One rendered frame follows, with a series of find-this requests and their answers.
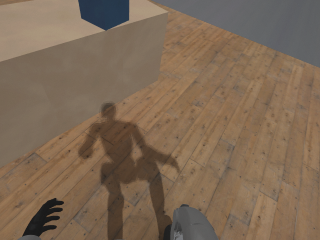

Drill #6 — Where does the right robot shin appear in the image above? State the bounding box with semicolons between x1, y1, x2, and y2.
170;204;189;240

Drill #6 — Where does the pedestal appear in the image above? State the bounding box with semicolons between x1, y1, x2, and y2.
0;0;169;168

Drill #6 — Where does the carton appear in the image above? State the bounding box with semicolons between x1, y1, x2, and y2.
78;0;130;31

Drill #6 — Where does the right robot thigh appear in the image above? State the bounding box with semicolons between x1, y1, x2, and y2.
173;206;219;240

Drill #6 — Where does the robot left hand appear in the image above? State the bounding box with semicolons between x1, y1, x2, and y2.
22;198;64;237

